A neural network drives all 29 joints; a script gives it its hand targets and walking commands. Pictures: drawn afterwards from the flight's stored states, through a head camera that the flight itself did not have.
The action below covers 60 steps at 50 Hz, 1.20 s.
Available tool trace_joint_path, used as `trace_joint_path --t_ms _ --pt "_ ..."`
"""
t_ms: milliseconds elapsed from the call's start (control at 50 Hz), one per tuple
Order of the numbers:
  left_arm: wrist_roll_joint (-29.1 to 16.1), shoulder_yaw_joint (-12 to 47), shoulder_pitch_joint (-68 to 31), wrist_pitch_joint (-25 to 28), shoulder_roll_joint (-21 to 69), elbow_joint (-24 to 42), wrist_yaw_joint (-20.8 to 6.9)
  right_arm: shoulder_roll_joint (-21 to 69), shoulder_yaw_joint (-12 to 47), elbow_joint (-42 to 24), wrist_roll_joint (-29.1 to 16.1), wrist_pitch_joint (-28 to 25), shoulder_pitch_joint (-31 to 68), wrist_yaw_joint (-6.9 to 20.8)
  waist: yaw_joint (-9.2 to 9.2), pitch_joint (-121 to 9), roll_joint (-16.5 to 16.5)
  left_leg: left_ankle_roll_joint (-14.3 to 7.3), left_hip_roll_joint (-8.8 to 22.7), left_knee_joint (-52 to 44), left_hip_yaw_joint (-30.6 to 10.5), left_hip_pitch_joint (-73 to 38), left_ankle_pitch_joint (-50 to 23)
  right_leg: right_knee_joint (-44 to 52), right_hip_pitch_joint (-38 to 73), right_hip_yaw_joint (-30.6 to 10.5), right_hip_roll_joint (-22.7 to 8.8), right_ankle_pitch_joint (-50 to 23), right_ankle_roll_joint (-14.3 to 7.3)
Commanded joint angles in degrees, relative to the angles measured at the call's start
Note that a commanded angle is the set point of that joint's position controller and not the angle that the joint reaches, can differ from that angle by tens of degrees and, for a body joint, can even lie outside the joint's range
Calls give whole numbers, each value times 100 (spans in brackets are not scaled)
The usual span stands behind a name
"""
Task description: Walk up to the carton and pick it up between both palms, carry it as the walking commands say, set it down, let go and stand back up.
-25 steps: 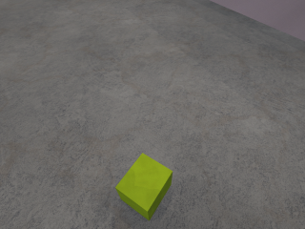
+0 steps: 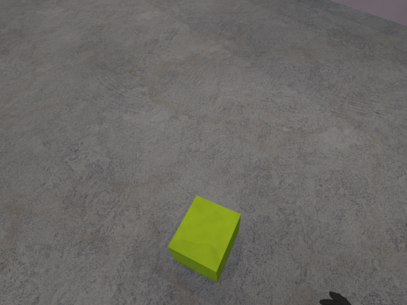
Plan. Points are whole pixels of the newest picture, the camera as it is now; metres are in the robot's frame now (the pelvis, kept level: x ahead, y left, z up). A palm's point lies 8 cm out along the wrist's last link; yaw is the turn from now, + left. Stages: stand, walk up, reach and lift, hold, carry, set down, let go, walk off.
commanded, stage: walk up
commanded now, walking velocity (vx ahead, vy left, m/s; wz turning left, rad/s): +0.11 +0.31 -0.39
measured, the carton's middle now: (206, 238) +0.47 +0.07 -0.66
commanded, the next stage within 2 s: none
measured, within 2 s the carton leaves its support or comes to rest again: neither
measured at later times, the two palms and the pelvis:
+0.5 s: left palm (42, 280) +0.19 +0.38 -0.09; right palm out of the picture +0.03 -0.13 -0.14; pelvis +0.05 +0.12 +0.00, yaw -13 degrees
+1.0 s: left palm (33, 255) +0.25 +0.46 -0.13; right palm out of the picture +0.06 -0.05 -0.06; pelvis +0.09 +0.23 +0.02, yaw -19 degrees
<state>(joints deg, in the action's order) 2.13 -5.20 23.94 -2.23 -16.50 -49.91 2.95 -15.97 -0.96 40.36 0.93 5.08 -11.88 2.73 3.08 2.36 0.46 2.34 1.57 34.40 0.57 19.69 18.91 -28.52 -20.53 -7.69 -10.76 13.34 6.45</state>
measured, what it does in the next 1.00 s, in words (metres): steps to the left, turning right: left foot, then right foot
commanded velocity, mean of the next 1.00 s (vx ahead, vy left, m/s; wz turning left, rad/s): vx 0.04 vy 0.16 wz -0.31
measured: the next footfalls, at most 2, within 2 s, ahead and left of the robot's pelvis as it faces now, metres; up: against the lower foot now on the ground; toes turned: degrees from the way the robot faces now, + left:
left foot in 0.02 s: +0.02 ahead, +0.17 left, +0.00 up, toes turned +1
right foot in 0.36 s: +0.08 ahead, +0.02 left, +0.00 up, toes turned -17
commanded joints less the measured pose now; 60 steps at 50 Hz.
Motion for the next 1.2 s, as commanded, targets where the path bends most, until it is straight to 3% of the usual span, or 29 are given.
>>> trace_joint_path --t_ms 0,20,40,80,140,180,260,300,320,340,360,380,420,460,500,620,660,680,700,720,740,760,780,820,860,940,1020,1120,1180 --pt "-22 -47 -76 79 -663 311 39 -458 -82 58 8 -226 -1269 -104 -724 -645 282 -142 383 -1595 -233 -2107 -509 -380 -825 107 177 1212 -831" --pt "44 124 -93 59 -245 544 14 -1083 -193 -15 143 -246 -1164 -120 -671 -510 -1555 -429 1591 -1949 -1456 -2042 -1118 -1752 -1891 1035 1080 2192 -616" --pt "54 54 -426 19 -358 635 81 -1075 -239 -78 153 -255 -1258 -142 -753 -425 -1960 -887 1841 -2128 -1756 -1604 -1269 -2529 -1837 974 848 2349 -569" --pt "12 -18 -639 -20 -440 525 -14 -655 -128 -83 190 -282 -695 -209 -602 -87 -1525 -966 1429 -2030 -786 -1106 -1477 -3379 -1679 851 856 1725 -567" --pt "-15 -42 -632 -47 -443 518 -146 -402 -64 80 194 -380 -526 -316 -442 -51 -1183 -1064 1136 -1676 -59 -1268 -2829 -3471 -1454 1108 972 1153 -477" --pt "-52 -35 -860 -61 -369 644 -169 -316 -64 199 197 -398 -666 -328 -500 -128 -1090 -1119 1111 -1527 61 -1522 -3040 -2824 -1355 1196 965 1109 -468" --pt "-145 11 -1181 -77 -154 778 -138 -355 -177 502 208 -348 -923 -294 -515 -234 -1344 -1038 1160 -1262 39 -1380 -3201 -1278 -450 1282 940 1120 -655" --pt "-146 -3 -813 -51 -250 559 -68 -373 -205 547 193 -323 -826 -266 -232 -402 -986 -941 1022 -931 158 -1030 -2960 -386 539 1277 845 405 -753" --pt "-117 -61 -391 -14 -462 381 -19 -367 -225 535 164 -320 -780 -248 49 -551 -513 -818 818 -330 352 -497 -2701 216 1476 1041 579 -123 -839" --pt "-96 -194 94 34 -979 233 26 -293 -243 409 117 -349 -803 -209 288 -746 557 -642 450 716 510 646 -1326 248 2569 -121 -416 -1140 -1016" --pt "-37 -257 221 12 -1473 198 99 -195 -210 172 101 -286 -642 -192 404 -715 1814 -295 -64 2194 380 1873 1437 868 2646 -2257 -2078 -2329 -1894" --pt "-73 -205 185 20 -1360 149 112 -292 -275 184 118 -185 -503 -184 251 -674 896 -132 242 2954 -209 1794 1340 1053 2147 -2353 -2042 -1907 -2045" --pt "-107 -103 -580 71 -916 246 77 -348 -321 246 140 -134 -512 -153 -61 -161 398 41 429 3263 -315 1561 662 1188 1322 -1373 -1437 -1303 -1800" --pt "-70 -55 -877 165 -693 251 21 -337 -318 308 127 -101 -613 -69 -253 -14 662 118 373 3003 -156 1261 159 1112 855 -538 -853 -1316 -1413" --pt "-19 -21 -952 248 -619 183 -56 -256 -281 337 114 -92 -610 -55 -339 -33 942 130 223 2450 37 849 -49 1063 543 18 -498 -1681 -1251" --pt "16 -68 -911 180 -790 128 -190 -74 -52 402 11 -132 -188 -92 -272 -130 1478 106 -68 297 588 -299 -291 1290 258 311 -156 -290 -1240" --pt "-26 -86 -960 112 -803 183 -231 -84 -35 524 -7 -232 -429 -169 -456 -211 1394 63 -179 -622 796 -971 -743 898 100 366 48 -154 -1125" --pt "-48 -24 -887 97 -611 231 -237 -255 -99 621 -8 -333 -721 -242 -575 -333 1110 54 5 -908 716 -1465 -907 471 -68 467 329 -33 -1031" --pt "-72 65 -735 88 -297 280 -231 -615 -205 716 -4 -456 -1080 -304 -692 -452 146 -22 764 -1442 -118 -1818 -735 -527 -413 672 719 541 -888" --pt "-75 160 -687 52 56 484 -242 -1211 -335 656 4 -564 -1319 -357 -588 -430 -1402 -126 2241 -1984 -1986 -1674 -1377 -1860 -1177 786 1242 2022 -622" --pt "-115 67 -627 -32 -190 473 -202 -1486 -476 462 60 -544 -1075 -422 -564 -446 -1907 -573 3012 -2319 -2539 -1310 -1138 -2653 -1350 440 1102 2224 -523" --pt "-134 52 -789 -86 -307 376 -223 -1222 -395 359 102 -497 -673 -427 -488 -232 -1489 -676 2612 -2344 -2092 -839 -706 -3106 -1257 246 968 1832 -481" --pt "-120 38 -763 -111 -315 323 -274 -1066 -353 269 103 -506 -397 -442 -397 -110 -1344 -585 2372 -2292 -1699 -715 -654 -3349 -1341 201 952 1455 -461" --pt "-86 -3 -559 -168 -366 155 -389 -854 -313 311 71 -537 -233 -486 -260 -233 -1176 -568 1985 -1992 -982 -847 -1683 -3689 -1180 379 952 872 -357" --pt "-76 -7 -539 -219 -353 132 -453 -821 -332 414 68 -591 -445 -520 -243 -443 -1201 -616 1947 -1778 -691 -963 -2520 -4011 -1086 432 996 733 -295" --pt "-80 48 -1049 -296 -263 249 -485 -723 -335 531 97 -595 -697 -543 -355 -253 -1383 -793 1871 -1771 -430 -1145 -2736 -3977 -1338 597 1014 459 -228" --pt "-104 113 -1417 -309 -224 333 -521 -824 -397 624 119 -576 -877 -535 -456 -255 -1517 -907 1919 -1715 -390 -1532 -2841 -2989 -1288 714 964 556 -207" --pt "-183 186 -1697 -211 -138 436 -515 -967 -560 619 163 -469 -611 -414 -457 -282 -1806 -852 1790 -1704 -93 -953 -1803 -1103 36 1072 1053 888 -395" --pt "-181 199 -1141 -41 -185 217 -427 -898 -591 660 129 -361 -469 -331 -154 -398 -1256 -626 1437 -840 203 -454 -1594 480 1275 1260 1146 98 -504"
